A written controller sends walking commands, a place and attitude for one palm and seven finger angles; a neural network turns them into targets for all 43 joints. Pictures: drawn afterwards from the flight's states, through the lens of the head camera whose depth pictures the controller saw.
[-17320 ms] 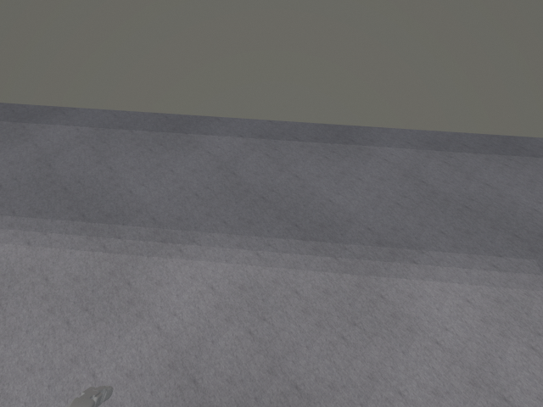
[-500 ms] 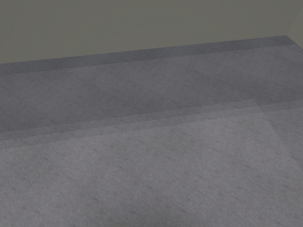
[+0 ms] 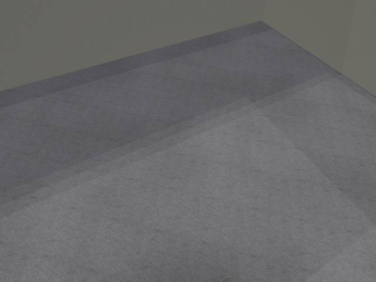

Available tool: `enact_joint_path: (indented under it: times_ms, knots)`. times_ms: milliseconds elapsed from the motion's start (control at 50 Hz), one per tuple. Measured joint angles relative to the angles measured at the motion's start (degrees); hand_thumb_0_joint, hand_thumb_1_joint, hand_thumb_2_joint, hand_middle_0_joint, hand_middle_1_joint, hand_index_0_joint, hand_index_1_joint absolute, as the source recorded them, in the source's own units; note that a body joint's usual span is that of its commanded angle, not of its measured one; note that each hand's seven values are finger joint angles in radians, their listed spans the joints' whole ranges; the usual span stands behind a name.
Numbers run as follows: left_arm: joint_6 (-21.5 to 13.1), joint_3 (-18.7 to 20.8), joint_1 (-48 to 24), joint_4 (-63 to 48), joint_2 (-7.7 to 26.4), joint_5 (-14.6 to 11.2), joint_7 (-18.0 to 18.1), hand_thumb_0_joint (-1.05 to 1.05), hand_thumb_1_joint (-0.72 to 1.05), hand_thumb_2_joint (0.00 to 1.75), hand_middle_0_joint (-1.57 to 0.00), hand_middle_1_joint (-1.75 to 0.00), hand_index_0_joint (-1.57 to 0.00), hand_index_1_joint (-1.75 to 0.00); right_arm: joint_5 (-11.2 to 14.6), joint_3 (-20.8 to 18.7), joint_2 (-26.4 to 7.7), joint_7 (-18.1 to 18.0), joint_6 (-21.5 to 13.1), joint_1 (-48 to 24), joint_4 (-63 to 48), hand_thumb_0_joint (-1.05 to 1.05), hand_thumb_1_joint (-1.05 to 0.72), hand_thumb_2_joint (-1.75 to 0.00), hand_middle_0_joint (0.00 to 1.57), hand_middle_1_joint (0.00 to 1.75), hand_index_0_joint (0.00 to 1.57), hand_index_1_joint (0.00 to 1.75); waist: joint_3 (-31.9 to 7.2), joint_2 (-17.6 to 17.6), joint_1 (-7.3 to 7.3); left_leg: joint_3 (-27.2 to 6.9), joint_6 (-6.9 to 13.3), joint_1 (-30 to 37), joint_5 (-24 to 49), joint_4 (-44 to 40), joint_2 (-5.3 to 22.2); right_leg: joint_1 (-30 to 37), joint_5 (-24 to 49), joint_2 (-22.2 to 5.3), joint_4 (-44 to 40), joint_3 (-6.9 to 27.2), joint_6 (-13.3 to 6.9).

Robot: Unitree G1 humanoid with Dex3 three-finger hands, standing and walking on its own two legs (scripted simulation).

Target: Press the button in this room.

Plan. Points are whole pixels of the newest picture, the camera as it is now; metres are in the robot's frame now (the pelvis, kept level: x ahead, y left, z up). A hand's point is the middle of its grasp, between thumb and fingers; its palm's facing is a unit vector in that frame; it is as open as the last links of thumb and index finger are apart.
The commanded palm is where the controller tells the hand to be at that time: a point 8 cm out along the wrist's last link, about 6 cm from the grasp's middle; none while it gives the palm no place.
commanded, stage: turn or walk to find it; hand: left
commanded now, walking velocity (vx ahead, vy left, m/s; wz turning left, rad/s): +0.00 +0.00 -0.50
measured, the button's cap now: out of the picture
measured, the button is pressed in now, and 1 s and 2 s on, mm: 0 0 0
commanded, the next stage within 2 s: none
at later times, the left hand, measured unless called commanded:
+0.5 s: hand out of the picture +0.11 +0.14 -0.16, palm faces -0.18 -0.95 -0.24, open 7.4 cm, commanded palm none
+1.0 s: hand (125, 260) +0.19 +0.17 -0.17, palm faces -0.44 -0.87 -0.22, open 7.4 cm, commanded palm none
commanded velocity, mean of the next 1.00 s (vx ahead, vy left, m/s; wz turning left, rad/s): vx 0.00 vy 0.00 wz -0.50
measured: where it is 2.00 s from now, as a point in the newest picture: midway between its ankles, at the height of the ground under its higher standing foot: outside the picture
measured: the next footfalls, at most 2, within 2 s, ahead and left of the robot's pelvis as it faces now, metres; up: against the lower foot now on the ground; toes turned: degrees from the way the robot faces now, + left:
right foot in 0.08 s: +0.03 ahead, -0.13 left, +0.00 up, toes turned -8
left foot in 0.64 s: +0.07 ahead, +0.09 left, +0.00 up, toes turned -15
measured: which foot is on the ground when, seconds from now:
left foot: down 0.00-0.08, up 0.10-0.62, down 0.64-1.00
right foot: up 0.00-0.06, down 0.08-0.66, up 0.68-1.00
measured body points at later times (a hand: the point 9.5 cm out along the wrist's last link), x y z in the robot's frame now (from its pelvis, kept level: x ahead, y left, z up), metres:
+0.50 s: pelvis +0.01 -0.04 +0.00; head +0.05 -0.06 +0.45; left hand +0.12 +0.19 -0.14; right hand +0.05 -0.31 -0.15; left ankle +0.02 +0.12 -0.68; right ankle +0.00 -0.12 -0.74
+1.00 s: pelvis +0.02 +0.01 +0.00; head +0.06 +0.02 +0.45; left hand +0.21 +0.22 -0.15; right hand -0.05 -0.22 -0.13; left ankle +0.03 +0.10 -0.74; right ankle -0.08 -0.11 -0.65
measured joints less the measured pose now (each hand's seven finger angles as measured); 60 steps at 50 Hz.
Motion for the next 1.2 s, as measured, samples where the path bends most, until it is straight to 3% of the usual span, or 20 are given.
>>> enact_joint_path:
  times_ms: [60, 80, 100, 140, 220, 340, 480, 580, 620, 660, 700, 740, 800, 880, 980, 1060, 1120, 1180, 1200]
  knots:
    - [-1.0, -0.6, -1.7, -0.9, -0.9, -0.1, -0.1, 0.01, 0.91, 0.9, -0.2, -0.3, -0.2, -0.3, 0.0, -0.6, -1.2, 0.2, 0.4, 0.8, 0.7, 0.0, -0.9, -0.9, 0.21, 0.3, 0.2, 0.3, 0.3, 1.1, -0.8, 1.7, -1.5, -1.1, -2.1, 3.7, 1.6, 4.2, 4.1, 0.7, -9.9, -1.8, -1.3]
    - [-1.7, -0.8, -2.1, -1.3, -1.1, 0.0, -0.1, 0.01, 0.91, 0.9, -0.2, -0.3, -0.2, -0.3, 0.2, -0.8, -1.7, 0.3, 0.5, 1.4, 0.8, 0.0, -0.9, -0.9, 0.21, 0.3, 0.2, 0.3, 0.2, 1.5, -0.9, 2.0, -2.1, -2.0, -3.2, 6.1, 2.4, 5.9, 7.2, 1.1, -13.9, -2.4, -2.8]
    - [-2.5, -1.0, -2.7, -1.5, -1.7, 0.1, 0.2, 0.01, 0.91, 0.9, -0.2, -0.3, -0.2, -0.3, 0.4, -1.0, -2.5, 0.4, 1.0, 1.4, 1.2, 0.0, -0.9, -0.9, 0.21, 0.3, 0.2, 0.3, 0.5, 2.9, -1.06, 0.7, -2.5, -3.6, -5.2, 10.3, 3.3, 5.7, 7.3, 2.1, -13.6, -2.7, -4.6]
    - [-3.5, -1.6, -3.4, -2.1, -2.8, -0.2, 0.8, 0.01, 0.91, 0.9, -0.2, -0.3, -0.2, -0.3, 0.6, -1.2, -3.7, -0.1, 2.6, 1.0, 1.7, 0.01, -0.9, -0.9, 0.2, 0.3, 0.2, 0.3, 1.0, 4.0, -1.47, -4.5, -2.8, -8.2, -10.9, 21.2, 1.8, 5.2, 6.3, 2.8, -12.4, -2.6, -6.6]
    - [-3.5, -1.8, -3.0, -2.8, -3.6, -0.5, 1.7, 0.01, 0.9, 0.9, -0.2, -0.3, -0.2, -0.3, 0.4, -1.2, -4.1, -0.2, 3.7, -0.4, 1.8, 0.01, -0.91, -0.9, 0.2, 0.3, 0.19, 0.3, 1.0, 3.0, -0.85, -9.4, -3.5, -14.9, -7.7, 33.8, -0.8, 6.7, 8.5, 3.5, -16.4, -0.5, -7.4]
    - [-3.5, -2.1, -0.8, -1.8, -3.7, -0.5, 1.5, 0.01, 0.9, 0.9, -0.2, -0.3, -0.2, -0.3, 0.2, -1.0, -4.0, 0.1, 3.1, -2.6, 0.3, 0.01, -0.91, -0.9, 0.2, 0.3, 0.19, 0.3, 0.1, 1.8, -0.32, -12.5, -4.8, -17.9, -1.7, 32.9, -1.2, 8.2, 11.6, 5.0, -21.3, 2.3, -8.1]
    - [-3.3, -1.9, 2.1, -0.7, -3.5, -0.1, 1.4, 0.01, 0.9, 0.9, -0.2, -0.3, -0.2, -0.3, 0.4, -0.7, -3.8, -0.2, 3.0, -5.3, -0.7, 0.01, -0.91, -0.9, 0.2, 0.3, 0.19, 0.3, -0.7, 1.2, 1.26, -13.2, -5.0, -15.8, -2.9, 26.2, -2.4, 7.8, 12.3, 6.7, -22.0, 5.2, -7.8]
    - [-2.8, -1.1, 3.5, 0.0, -2.4, 0.1, 1.6, 0.01, 0.9, 0.9, -0.2, -0.3, -0.2, -0.3, 1.0, -0.1, -2.8, -0.4, 2.3, -7.2, -1.6, 0.01, -0.91, -0.9, 0.2, 0.3, 0.19, 0.3, -0.6, -0.2, 2.75, -12.5, -4.1, -11.3, -4.9, 15.6, -4.3, 6.5, 12.2, 7.6, -21.1, 7.5, -6.6]
    - [-2.4, -0.8, 3.9, 0.4, -1.6, 0.0, 1.7, 0.01, 0.9, 0.9, -0.2, -0.3, -0.2, -0.3, 1.3, 0.2, -2.2, -0.5, 1.7, -7.6, -2.2, 0.01, -0.91, -0.9, 0.2, 0.3, 0.19, 0.3, -0.8, -0.9, 3.05, -12.2, -3.6, -8.2, -2.3, 8.2, -5.1, 5.5, 11.8, 7.9, -19.8, 8.6, -5.8]
    - [-1.9, -0.4, 4.1, 0.8, -0.5, -0.5, 1.8, 0.01, 0.9, 0.9, -0.2, -0.3, -0.2, -0.3, 1.3, 0.6, -1.3, -0.6, 0.6, -7.6, -2.5, 0.01, -0.91, -0.9, 0.2, 0.3, 0.19, 0.3, -0.9, -2.5, 3.06, -10.8, -1.1, -5.1, 0.3, 2.0, -5.8, 4.0, 10.6, 7.9, -16.7, 10.0, -4.8]
    - [-1.2, 0.0, 4.0, 1.2, 0.4, -0.4, 1.8, 0.01, 0.9, 0.9, -0.2, -0.3, -0.2, -0.3, 1.0, 1.2, -0.4, -0.4, 0.4, -7.3, -2.9, 0.0, -0.91, -0.9, 0.2, 0.3, 0.2, 0.3, -0.7, -3.7, 3.43, -8.9, 1.5, -4.3, 0.1, 2.1, -5.7, 0.9, 1.8, 7.7, -7.2, 9.0, -3.7]
    - [-0.7, 0.3, 3.8, 1.3, 0.8, 0.0, 1.6, 0.01, 0.9, 0.9, -0.2, -0.3, -0.2, -0.3, 0.7, 1.7, 0.0, -0.5, 0.4, -6.6, -3.1, 0.0, -0.9, -0.9, 0.2, 0.3, 0.2, 0.3, -0.7, -3.3, 3.28, -7.7, 2.3, -3.0, 0.3, 1.0, -4.7, -2.4, -1.3, 7.4, 3.6, 7.0, -2.2]
    - [-0.7, 0.8, 3.3, 0.9, 1.3, 0.2, 0.9, 0.01, 0.91, 0.9, -0.2, -0.3, -0.2, -0.3, 0.4, 1.8, 0.6, -0.7, 0.2, -5.2, -3.1, 0.0, -0.9, -0.9, 0.2, 0.3, 0.2, 0.3, -0.6, -2.7, 2.94, -6.1, 2.6, -1.2, 1.4, -1.5, -3.7, -5.5, 0.3, 5.4, 14.5, 5.1, -0.9]
    - [-0.7, 1.1, 2.6, 0.3, 1.8, 0.1, 0.6, 0.01, 0.91, 0.9, -0.2, -0.3, -0.2, -0.3, 0.4, 1.6, 1.2, -0.6, -0.2, -3.2, -2.5, 0.0, -0.9, -0.9, 0.2, 0.3, 0.2, 0.3, -0.7, -2.6, 2.55, -3.5, 2.7, 0.2, 1.8, -3.1, -2.9, -6.6, 3.2, 2.5, 18.8, 4.6, 0.5]
    - [-0.2, 1.0, 1.0, 0.1, 1.5, 0.1, 0.5, 0.01, 0.91, 0.9, -0.2, -0.3, -0.2, -0.3, 0.4, 1.0, 1.5, -0.5, -0.4, -0.4, -1.2, 0.0, -0.9, -0.9, 0.21, 0.3, 0.2, 0.3, -0.7, -2.3, 1.29, 0.1, 2.3, 1.1, 1.1, -2.7, -2.0, -5.6, 3.4, 0.5, 15.9, 3.4, 1.1]
    - [0.1, 0.4, -1.1, -0.3, 0.4, 0.1, 0.4, 0.01, 0.91, 0.9, -0.19, -0.3, -0.2, -0.3, 0.1, 0.2, 0.8, -0.3, -0.2, 1.7, 0.2, 0.0, -0.9, -0.9, 0.2, 0.3, 0.2, 0.3, -0.2, -1.4, -0.25, 2.7, 1.4, 1.2, 0.1, -1.1, -0.7, -3.3, 1.6, -0.3, 8.3, 0.9, 0.6]
    - [-0.4, -0.2, -2.8, -1.2, -0.8, 0.0, 0.3, 0.01, 0.91, 0.9, -0.19, -0.3, -0.2, -0.3, -0.1, -0.6, -0.4, 0.0, 0.2, 2.8, 1.4, 0.0, -0.9, -0.9, 0.2, 0.3, 0.2, 0.3, 0.2, 0.0, -1.41, 4.6, 0.2, 1.0, -1.3, 1.4, 0.8, -0.1, 0.8, -0.1, -0.9, -1.2, -0.6]
    - [-1.9, -0.9, -3.6, -2.5, -1.6, 0.0, 0.1, 0.01, 0.91, 0.9, -0.2, -0.3, -0.2, -0.3, 0.1, -1.0, -1.9, 0.3, 0.6, 4.4, 2.3, 0.0, -0.9, -0.9, 0.2, 0.3, 0.2, 0.3, -0.1, 1.3, -1.85, 6.1, -1.6, -0.5, -4.1, 6.7, 2.9, 4.8, 7.0, 0.7, -12.7, -2.7, -2.6]
    - [-2.8, -1.1, -3.9, -2.6, -2.1, 0.2, 0.3, 0.01, 0.91, 0.9, -0.2, -0.3, -0.2, -0.3, 0.2, -1.2, -2.6, 0.4, 1.1, 4.5, 2.7, 0.01, -0.9, -0.9, 0.2, 0.3, 0.2, 0.3, 0.0, 2.5, -1.92, 4.4, -2.2, -2.3, -7.2, 11.4, 3.9, 4.5, 7.6, 1.8, -12.3, -3.0, -4.2]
